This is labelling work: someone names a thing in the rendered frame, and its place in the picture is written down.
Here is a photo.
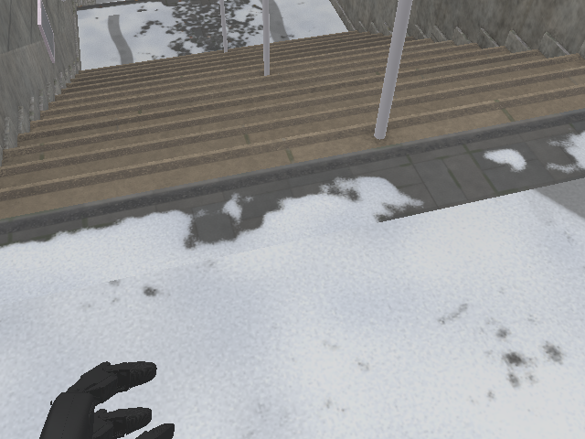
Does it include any robot left hand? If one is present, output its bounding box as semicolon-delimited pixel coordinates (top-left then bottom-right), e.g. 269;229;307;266
39;361;175;439

